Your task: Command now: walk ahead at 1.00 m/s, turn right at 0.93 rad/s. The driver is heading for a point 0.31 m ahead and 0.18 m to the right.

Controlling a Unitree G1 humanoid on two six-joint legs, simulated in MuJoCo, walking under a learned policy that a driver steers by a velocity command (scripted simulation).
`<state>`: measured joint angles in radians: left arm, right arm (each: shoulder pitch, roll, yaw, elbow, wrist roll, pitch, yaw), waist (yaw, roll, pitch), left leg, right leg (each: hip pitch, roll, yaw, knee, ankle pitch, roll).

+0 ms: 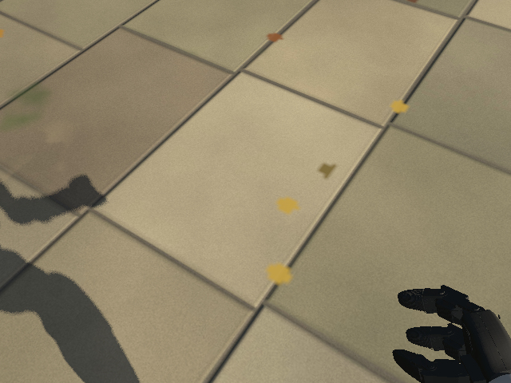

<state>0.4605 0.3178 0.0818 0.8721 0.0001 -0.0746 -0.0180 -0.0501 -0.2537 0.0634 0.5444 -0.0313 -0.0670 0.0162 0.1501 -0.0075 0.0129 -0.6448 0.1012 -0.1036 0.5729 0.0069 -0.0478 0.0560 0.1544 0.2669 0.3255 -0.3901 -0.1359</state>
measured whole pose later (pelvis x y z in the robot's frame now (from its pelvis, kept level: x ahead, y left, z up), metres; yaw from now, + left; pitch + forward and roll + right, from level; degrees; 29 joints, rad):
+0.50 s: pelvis +0.42 +0.00 -0.02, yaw -23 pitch +2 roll +2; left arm -0.04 0.28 0.01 0.61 0.02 -0.06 -0.05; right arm 0.45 -0.29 -0.03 0.85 0.01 -0.09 -0.03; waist -0.09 -0.03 0.07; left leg -0.08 0.04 0.09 1.01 -0.53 -0.06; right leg -0.56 0.09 -0.02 0.63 -0.10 -0.12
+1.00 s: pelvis +0.59 +0.01 +0.00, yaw -27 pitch +0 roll -1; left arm 0.20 0.23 0.02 0.84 0.01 0.01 0.01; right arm 0.16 -0.22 -0.01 0.73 -0.02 -0.02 -0.01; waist 0.02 0.00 0.00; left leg -0.36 0.01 -0.02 0.57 -0.22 -0.01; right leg -0.26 0.04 0.07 0.57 -0.31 0.00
